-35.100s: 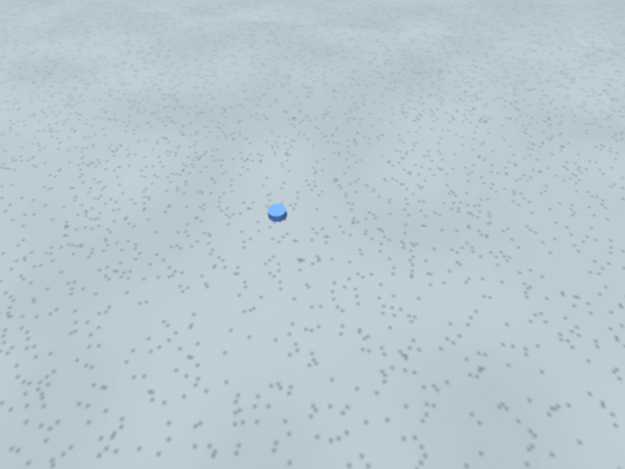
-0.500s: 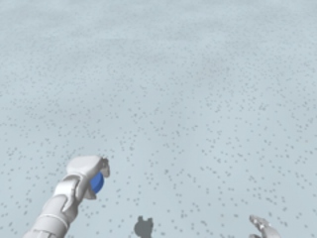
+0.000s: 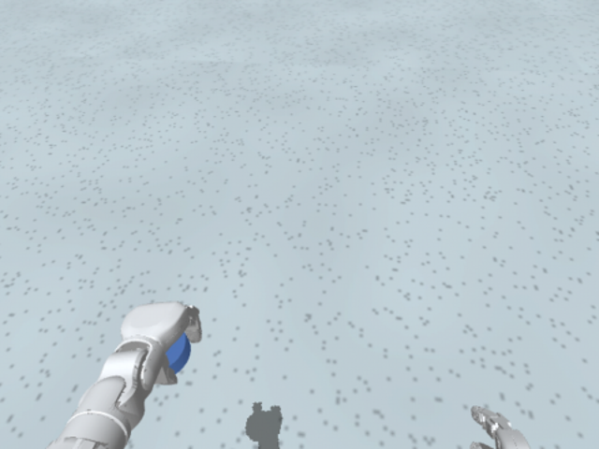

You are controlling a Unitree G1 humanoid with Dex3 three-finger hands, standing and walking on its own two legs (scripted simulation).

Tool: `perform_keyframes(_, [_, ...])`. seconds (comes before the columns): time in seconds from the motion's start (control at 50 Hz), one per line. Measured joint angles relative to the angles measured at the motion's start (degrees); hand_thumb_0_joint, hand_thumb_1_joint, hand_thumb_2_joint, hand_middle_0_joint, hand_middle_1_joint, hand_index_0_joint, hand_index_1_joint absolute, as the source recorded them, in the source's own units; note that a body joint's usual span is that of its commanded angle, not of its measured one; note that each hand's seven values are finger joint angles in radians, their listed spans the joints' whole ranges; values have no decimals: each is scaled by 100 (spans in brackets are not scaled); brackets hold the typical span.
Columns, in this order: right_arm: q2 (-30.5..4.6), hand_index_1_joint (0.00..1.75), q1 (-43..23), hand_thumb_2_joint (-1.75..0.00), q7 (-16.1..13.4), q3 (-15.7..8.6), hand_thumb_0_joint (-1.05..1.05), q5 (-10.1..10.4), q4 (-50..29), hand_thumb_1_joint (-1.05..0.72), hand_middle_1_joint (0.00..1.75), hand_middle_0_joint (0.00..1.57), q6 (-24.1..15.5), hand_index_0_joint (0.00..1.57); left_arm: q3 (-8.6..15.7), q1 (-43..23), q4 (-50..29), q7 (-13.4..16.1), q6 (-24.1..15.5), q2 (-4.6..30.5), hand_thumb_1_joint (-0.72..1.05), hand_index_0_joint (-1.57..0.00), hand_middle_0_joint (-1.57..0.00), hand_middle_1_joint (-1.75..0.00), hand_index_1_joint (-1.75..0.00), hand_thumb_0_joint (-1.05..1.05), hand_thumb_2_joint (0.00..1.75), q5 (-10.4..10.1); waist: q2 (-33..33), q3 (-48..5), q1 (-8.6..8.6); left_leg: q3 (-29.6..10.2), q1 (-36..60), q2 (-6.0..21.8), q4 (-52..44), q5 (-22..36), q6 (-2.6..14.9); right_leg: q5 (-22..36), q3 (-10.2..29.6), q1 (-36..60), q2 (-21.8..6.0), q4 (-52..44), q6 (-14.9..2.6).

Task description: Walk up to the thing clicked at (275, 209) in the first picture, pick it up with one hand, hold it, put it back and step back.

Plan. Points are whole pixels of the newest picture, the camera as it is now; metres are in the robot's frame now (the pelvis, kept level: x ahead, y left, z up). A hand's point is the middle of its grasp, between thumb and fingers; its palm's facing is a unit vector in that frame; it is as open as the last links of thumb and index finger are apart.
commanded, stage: crouch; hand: left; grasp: from above
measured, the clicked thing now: (161, 349) +0.31 +0.24 -0.09
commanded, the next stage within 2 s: lower in 1.84 s
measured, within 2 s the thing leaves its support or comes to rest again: neither
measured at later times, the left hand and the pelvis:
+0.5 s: hand (195, 366) +0.35 +0.25 -0.28, palm faces -0.40 +0.03 -0.92, open 8.4 cm; pelvis -0.05 +0.01 -0.17, yaw -1 degrees
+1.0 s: hand (212, 385) +0.38 +0.26 -0.49, palm faces -0.43 -0.01 -0.90, open 8.2 cm; pelvis -0.07 +0.01 -0.33, yaw -4 degrees
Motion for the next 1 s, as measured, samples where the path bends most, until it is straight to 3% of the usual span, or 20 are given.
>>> perform_keyframes(0.1, [-22,30,-35,-90,79,-48,1,-109,52,-90,30,20,-18,20,49,-307,636,483,-175,35,7,-82,-48,-66,-75,1,51,253,-113,-72,-64,-77,-775,11,668,-228,-16,-225,-62,-727,18,621,-13])
perform_keyframes(0.24, [-126,30,101,-90,213,-214,1,-278,98,-90,30,20,-99,20,169,-1047,1592,1200,-279,56,8,-82,-48,-66,-75,1,50,641,-156,-473,-207,-194,-2654,34,2381,-844,-27,-815,-137,-2519,58,2224,19])
perform_keyframes(0.36, [-164,30,235,-90,247,-272,0,-384,123,-91,30,20,-222,20,366,-1726,2333,1578,-292,132,9,-81,-46,-67,-76,0,49,811,-107,-815,-423,-247,-4438,47,3943,-1351,12,-1309,-148,-4260,94,3729,66])
perform_keyframes(0.56, [9,30,307,-90,235,-257,1,-559,283,-91,30,20,-348,20,814,-2324,2509,1718,-213,420,10,-82,-46,-67,-76,0,48,863,84,-1101,-635,-322,-6958,28,6133,-1909,93,-1884,-155,-6712,126,5872,129])
perform_keyframes(0.74, [194,30,171,-90,358,-81,1,-644,313,-90,30,20,-514,20,995,-2835,2923,1489,-395,739,10,-83,-48,-66,-74,-1,46,753,112,-1038,-712,-426,-8436,-3,7327,-2049,103,-2077,-212,-8131,145,7056,145])
perform_keyframes(0.86, [158,30,32,-90,471,43,0,-739,343,-90,30,20,-628,20,1142,-3032,3056,1595,-730,991,10,-85,-50,-64,-72,-1,44,1004,5,-1036,-820,-580,-9263,-35,8048,-2186,49,-2248,-330,-8890,153,7745,127])
perform_keyframes(1.0, [23,30,-182,-90,653,62,0,-897,352,-90,30,20,-694,20,1376,-3216,3084,1838,-833,1210,10,-87,-51,-61,-71,-1,44,1248,-115,-911,-882,-711,-9920,-32,8774,-2350,12,-2412,-418,-9504,201,8426,142])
